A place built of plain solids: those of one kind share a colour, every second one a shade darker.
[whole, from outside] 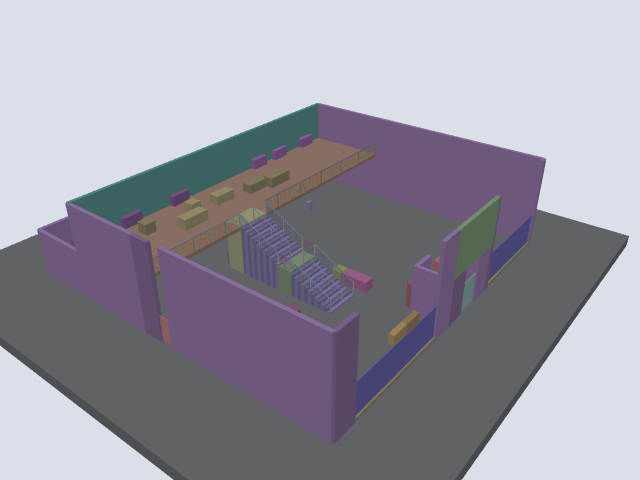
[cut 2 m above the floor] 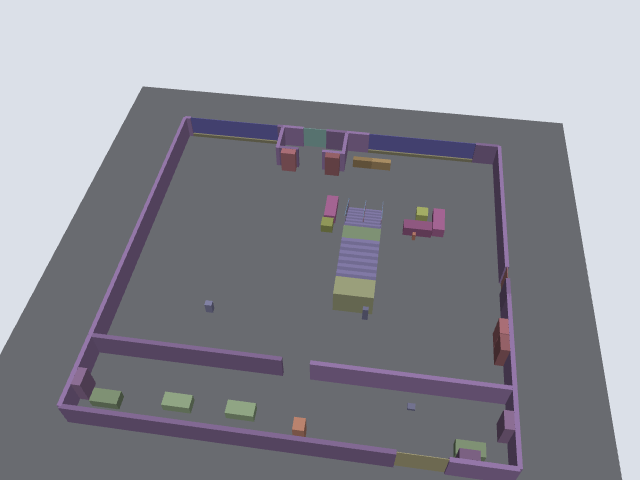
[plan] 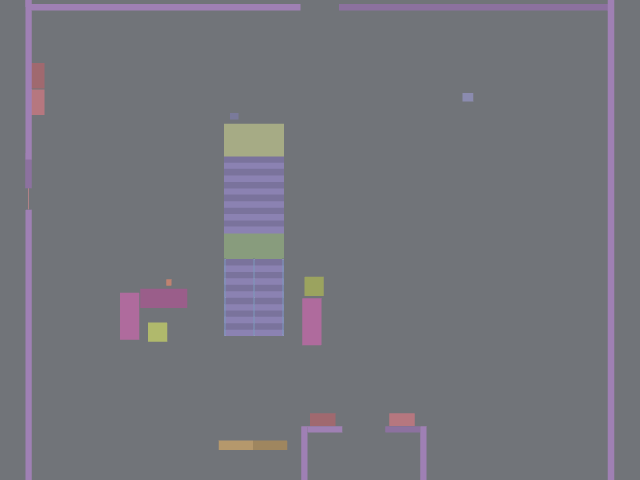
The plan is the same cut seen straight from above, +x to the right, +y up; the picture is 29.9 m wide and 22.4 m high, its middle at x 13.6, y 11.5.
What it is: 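A public foyer; a double-height hall behind a glazed front, a broad open stair up to an upper foyer across the back, seats and tables in groups, a desk by the way in, a back room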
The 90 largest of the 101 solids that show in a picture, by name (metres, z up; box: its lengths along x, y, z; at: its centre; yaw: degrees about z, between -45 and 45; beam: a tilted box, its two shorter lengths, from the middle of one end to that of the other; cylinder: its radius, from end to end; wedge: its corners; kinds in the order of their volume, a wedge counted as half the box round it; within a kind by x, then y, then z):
{
 "wall_1": {"box": [0.3, 12.92, 7.62], "at": [0.0, 6.46, 3.76]},
 "wall_2": {"box": [0.3, 1.63, 7.62], "at": [0.0, 14.73, 3.76]},
 "wall_3": {"box": [0.3, 7.11, 3.89], "at": [0.0, 18.81, 1.89]},
 "wall_4": {"box": [0.3, 7.11, 3.73], "at": [0.0, 18.81, 5.71]},
 "wall_5": {"box": [0.3, 4.99, 3.89], "at": [0.0, 24.86, 1.89]},
 "wall_6": {"box": [1.94, 0.3, 7.62], "at": [0.97, 0.0, 3.76]},
 "wall_7": {"box": [3.94, 0.3, 3.89], "at": [1.97, 27.35, 1.89]},
 "wall_8": {"box": [12.54, 0.3, 3.89], "at": [6.42, 22.36, 1.89]},
 "wall_9": {"box": [1.94, 0.3, 7.62], "at": [11.9, 0.0, 3.76]},
 "wall_10": {"box": [0.3, 2.66, 3.89], "at": [12.87, 1.48, 1.89]},
 "wall_11": {"box": [1.77, 0.3, 3.89], "at": [13.76, 0.0, 1.89]},
 "wall_12": {"box": [1.62, 0.3, 3.89], "at": [13.83, 2.66, 1.89]},
 "wall_13": {"box": [20.24, 0.3, 3.89], "at": [17.06, 27.35, 1.89]},
 "wall_14": {"box": [1.62, 0.3, 3.89], "at": [17.46, 2.66, 1.89]},
 "wall_15": {"box": [1.77, 0.3, 3.89], "at": [17.53, 0.0, 1.89]},
 "wall_16": {"box": [0.3, 2.66, 3.89], "at": [18.42, 1.48, 1.89]},
 "wall_17": {"box": [0.5, 0.3, 7.62], "at": [18.67, 0.0, 3.76]},
 "wall_18": {"box": [12.54, 0.3, 3.89], "at": [20.76, 22.36, 1.89]},
 "wall_19": {"box": [0.5, 0.3, 7.62], "at": [26.93, 0.0, 3.76]},
 "wall_20": {"box": [0.3, 15.55, 7.62], "at": [27.18, 7.78, 3.76]},
 "wall_21": {"box": [0.3, 7.11, 3.89], "at": [27.18, 18.81, 1.89]},
 "wall_22": {"box": [0.3, 7.11, 3.73], "at": [27.18, 18.81, 5.71]},
 "wall_23": {"box": [0.3, 4.99, 3.89], "at": [27.18, 24.86, 1.89]},
 "floor_slab_1": {"box": [8.98, 6.81, 0.3], "at": [4.64, 18.81, 3.99]},
 "floor_slab_2": {"box": [2.81, 5.3, 0.3], "at": [10.52, 19.56, 3.99]},
 "floor_slab_3": {"box": [15.12, 6.81, 0.3], "at": [19.47, 18.81, 3.99]},
 "stair_tread_slab_1": {"box": [2.8, 0.32, 0.37], "at": [10.52, 7.47, 0.13]},
 "stair_tread_slab_2": {"box": [2.8, 0.32, 0.53], "at": [10.52, 7.77, 0.21]},
 "stair_tread_slab_3": {"box": [2.8, 0.32, 0.69], "at": [10.52, 8.07, 0.29]},
 "stair_tread_slab_4": {"box": [2.8, 0.32, 0.85], "at": [10.52, 8.37, 0.37]},
 "stair_tread_slab_5": {"box": [2.8, 0.32, 1.01], "at": [10.52, 8.67, 0.45]},
 "stair_tread_slab_6": {"box": [2.8, 0.32, 1.17], "at": [10.52, 8.97, 0.53]},
 "stair_tread_slab_7": {"box": [2.8, 0.32, 1.33], "at": [10.52, 9.27, 0.61]},
 "stair_tread_slab_8": {"box": [2.8, 0.32, 1.49], "at": [10.52, 9.57, 0.69]},
 "stair_tread_slab_9": {"box": [2.8, 0.32, 1.64], "at": [10.52, 9.87, 0.77]},
 "stair_tread_slab_10": {"box": [2.8, 0.32, 1.8], "at": [10.52, 10.17, 0.85]},
 "stair_tread_slab_11": {"box": [2.8, 0.32, 1.96], "at": [10.52, 10.47, 0.93]},
 "stair_tread_slab_12": {"box": [2.8, 0.32, 2.28], "at": [10.52, 11.97, 1.09]},
 "stair_tread_slab_13": {"box": [2.8, 0.32, 2.44], "at": [10.52, 12.27, 1.17]},
 "stair_tread_slab_14": {"box": [2.8, 0.32, 2.6], "at": [10.52, 12.57, 1.25]},
 "stair_tread_slab_15": {"box": [2.8, 0.32, 2.76], "at": [10.52, 12.87, 1.33]},
 "stair_tread_slab_16": {"box": [2.8, 0.32, 2.92], "at": [10.52, 13.17, 1.41]},
 "stair_tread_slab_17": {"box": [2.8, 0.32, 3.08], "at": [10.52, 13.47, 1.49]},
 "stair_tread_slab_18": {"box": [2.8, 0.32, 3.24], "at": [10.52, 13.77, 1.57]},
 "stair_tread_slab_19": {"box": [2.8, 0.32, 3.39], "at": [10.52, 14.07, 1.65]},
 "stair_tread_slab_20": {"box": [2.8, 0.32, 3.55], "at": [10.52, 14.37, 1.73]},
 "stair_tread_slab_21": {"box": [2.8, 0.32, 3.71], "at": [10.52, 14.67, 1.81]},
 "stair_tread_slab_22": {"box": [2.8, 0.32, 3.87], "at": [10.52, 14.97, 1.89]},
 "stair_tread_slab_23": {"box": [2.8, 0.32, 4.03], "at": [10.52, 15.26, 1.96]},
 "wall_back_1": {"box": [27.18, 0.3, 3.73], "at": [13.59, 22.36, 5.71]},
 "stair_landing_top_slab_1": {"box": [2.81, 1.52, 4.19], "at": [10.52, 16.16, 2.04]},
 "mtable_1": {"box": [0.9, 0.9, 0.9], "at": [4.45, 20.23, 4.54]},
 "mtable_2": {"box": [2.2, 0.9, 0.9], "at": [7.34, 18.56, 4.54]},
 "mtable_3": {"box": [0.9, 0.9, 0.9], "at": [8.66, 20.06, 4.54]},
 "mtable_4": {"box": [1.8, 0.9, 0.8], "at": [11.39, 19.65, 4.49]},
 "mtable_5": {"box": [1.8, 0.9, 0.8], "at": [14.51, 19.07, 4.49]},
 "mtable_6": {"box": [2.2, 0.9, 0.9], "at": [16.62, 18.46, 4.54]},
 "stair_landing_slab_1": {"box": [2.81, 1.22, 2.12], "at": [10.52, 11.22, 1.01]},
 "wall_front_1": {"box": [6.15, 0.3, 3.73], "at": [15.65, 0.0, 5.71]},
 "wallshelf_1": {"box": [0.6, 1.2, 2.05], "at": [0.45, 17.93, 0.97]},
 "wallshelf_2": {"box": [0.6, 1.2, 2.05], "at": [0.45, 19.16, 0.97]},
 "wallshelf_3": {"box": [1.2, 0.6, 2.05], "at": [13.73, 3.11, 0.97]},
 "wallshelf_4": {"box": [1.2, 0.6, 2.05], "at": [17.43, 3.11, 0.97]},
 "set_sofa_1": {"box": [0.9, 2.2, 0.9], "at": [4.72, 7.94, 0.4]},
 "set_sofa_2": {"box": [2.2, 0.9, 0.9], "at": [6.31, 8.77, 0.4]},
 "set_sofa_3": {"box": [0.9, 2.2, 0.9], "at": [13.22, 7.69, 0.4]},
 "stockpallet_1": {"box": [1.8, 0.9, 0.8], "at": [2.49, 25.99, 0.35]},
 "stockpallet_2": {"box": [1.8, 0.9, 0.8], "at": [16.61, 25.42, 0.35]},
 "stockpallet_3": {"box": [1.8, 0.9, 0.8], "at": [20.66, 25.45, 0.35]},
 "stockpallet_4": {"box": [1.8, 0.9, 0.8], "at": [25.21, 25.81, 0.35]},
 "stockrack_1": {"box": [0.6, 1.2, 2.05], "at": [0.45, 24.48, 0.97]},
 "stockrack_2": {"box": [1.2, 0.6, 2.05], "at": [2.78, 26.9, 0.97]},
 "stockrack_3": {"box": [0.6, 1.2, 2.05], "at": [26.73, 25.31, 0.97]},
 "mshelf_1": {"box": [1.6, 0.45, 0.9], "at": [4.44, 21.99, 4.54]},
 "mshelf_2": {"box": [1.6, 0.45, 0.9], "at": [9.03, 21.99, 4.54]},
 "mshelf_3": {"box": [1.6, 0.45, 0.9], "at": [18.22, 21.99, 4.54]},
 "mshelf_4": {"box": [1.6, 0.45, 0.9], "at": [20.94, 21.99, 4.54]},
 "mshelf_5": {"box": [1.6, 0.45, 0.9], "at": [24.79, 21.99, 4.54]},
 "wall_sill_front_1": {"box": [9.0, 0.3, 0.35], "at": [6.44, 0.0, 0.12]},
 "wall_sill_front_2": {"box": [7.76, 0.3, 0.35], "at": [22.8, 0.0, 0.12]},
 "front_pane_1": {"box": [9.0, 0.04, 2.5], "at": [6.44, 0.0, 1.55]},
 "front_pane_2": {"box": [7.76, 0.04, 2.5], "at": [22.8, 0.0, 1.55]},
 "desk_1": {"box": [1.6, 0.45, 0.9], "at": [9.67, 1.93, 0.4]},
 "desk_2": {"box": [1.6, 0.45, 0.9], "at": [11.27, 1.93, 0.4]},
 "set_table_1": {"box": [0.9, 0.9, 0.8], "at": [6.02, 7.2, 0.35]},
 "set_table_2": {"box": [0.9, 0.9, 0.8], "at": [13.32, 9.33, 0.35]},
 "clutter_roll_cage_body_1": {"box": [0.72, 0.8, 1.85], "at": [12.74, 26.38, 0.88]},
 "goods_leaf_1": {"box": [3.0, 0.04, 3.05], "at": [5.44, 27.35, 1.48]},
 "front_doors_shut_1": {"box": [2.04, 0.04, 2.45], "at": [15.65, 0.0, 1.18]},
 "clutter_carton_stack_body_1": {"box": [0.5, 0.4, 0.95], "at": [20.5, 18.16, 0.42]}
}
